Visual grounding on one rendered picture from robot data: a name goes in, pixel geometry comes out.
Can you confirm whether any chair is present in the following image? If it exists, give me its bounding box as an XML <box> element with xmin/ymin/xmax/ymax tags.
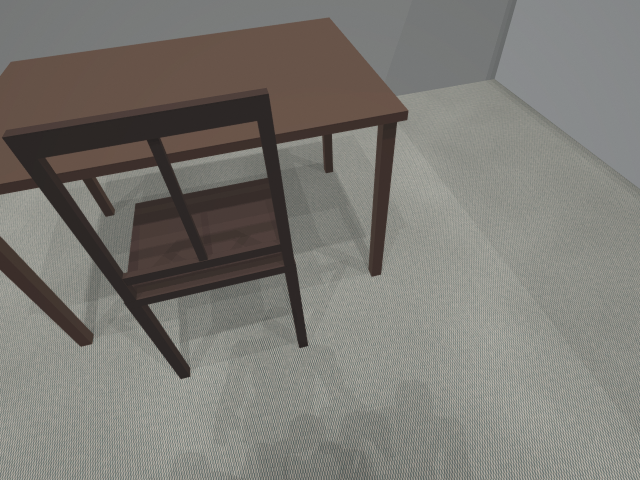
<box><xmin>2</xmin><ymin>88</ymin><xmax>308</xmax><ymax>379</ymax></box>

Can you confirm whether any table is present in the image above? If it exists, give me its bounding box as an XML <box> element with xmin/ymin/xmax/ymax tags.
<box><xmin>0</xmin><ymin>18</ymin><xmax>408</xmax><ymax>347</ymax></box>

